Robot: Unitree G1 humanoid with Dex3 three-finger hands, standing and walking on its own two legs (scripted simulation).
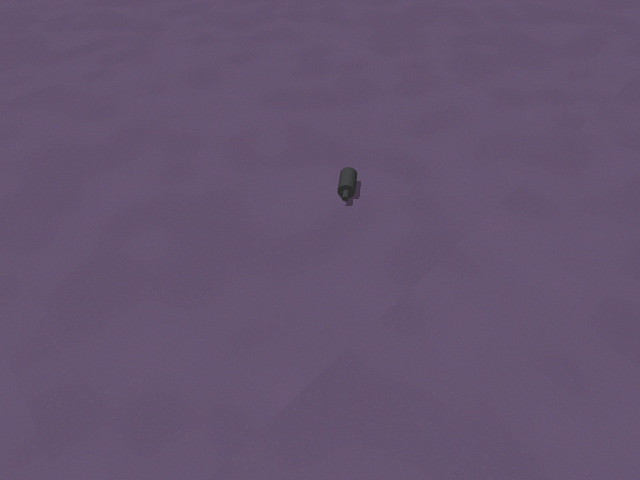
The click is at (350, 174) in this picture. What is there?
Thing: lying bottle
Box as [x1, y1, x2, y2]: [337, 167, 356, 200]
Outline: 350,167 345,167 340,172 337,191 343,200 347,200 354,194 356,171
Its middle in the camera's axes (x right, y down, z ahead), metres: +0.14 -0.27 +1.85
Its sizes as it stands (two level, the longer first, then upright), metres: 0.185 0.083 0.083
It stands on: the floor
